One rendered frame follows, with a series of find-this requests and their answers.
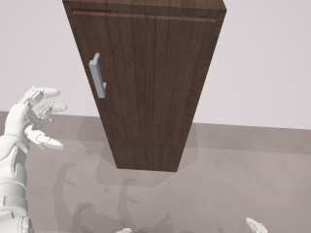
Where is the left robot upper arm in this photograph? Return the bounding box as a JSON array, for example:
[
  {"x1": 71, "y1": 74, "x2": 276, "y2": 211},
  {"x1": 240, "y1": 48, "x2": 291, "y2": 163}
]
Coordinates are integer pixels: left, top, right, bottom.
[{"x1": 0, "y1": 216, "x2": 35, "y2": 233}]

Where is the robot left forearm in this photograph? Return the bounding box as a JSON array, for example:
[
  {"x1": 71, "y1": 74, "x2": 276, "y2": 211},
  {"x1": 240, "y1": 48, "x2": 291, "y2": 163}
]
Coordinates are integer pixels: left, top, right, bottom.
[{"x1": 0, "y1": 135, "x2": 30, "y2": 222}]

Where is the handle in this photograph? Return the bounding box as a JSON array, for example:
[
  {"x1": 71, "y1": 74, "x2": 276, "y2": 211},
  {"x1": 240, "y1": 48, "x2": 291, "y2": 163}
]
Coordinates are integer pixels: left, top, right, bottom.
[{"x1": 88, "y1": 52, "x2": 107, "y2": 98}]

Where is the robot left shin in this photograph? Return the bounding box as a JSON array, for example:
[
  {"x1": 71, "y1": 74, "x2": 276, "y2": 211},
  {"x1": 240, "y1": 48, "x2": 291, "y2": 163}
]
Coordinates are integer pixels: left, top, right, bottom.
[{"x1": 122, "y1": 228, "x2": 132, "y2": 232}]

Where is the cupboard door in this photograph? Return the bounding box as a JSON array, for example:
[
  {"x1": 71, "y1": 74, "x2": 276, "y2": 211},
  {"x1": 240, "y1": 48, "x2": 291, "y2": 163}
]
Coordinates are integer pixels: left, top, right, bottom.
[{"x1": 71, "y1": 11, "x2": 217, "y2": 145}]

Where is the right robot hand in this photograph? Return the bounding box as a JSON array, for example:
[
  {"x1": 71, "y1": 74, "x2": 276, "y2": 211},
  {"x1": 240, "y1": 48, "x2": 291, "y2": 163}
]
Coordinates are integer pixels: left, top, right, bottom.
[{"x1": 246, "y1": 217, "x2": 267, "y2": 233}]

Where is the left robot hand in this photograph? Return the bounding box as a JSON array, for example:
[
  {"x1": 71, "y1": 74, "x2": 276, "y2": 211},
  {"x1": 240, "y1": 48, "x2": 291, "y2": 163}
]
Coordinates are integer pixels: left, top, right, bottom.
[{"x1": 4, "y1": 85, "x2": 68, "y2": 150}]

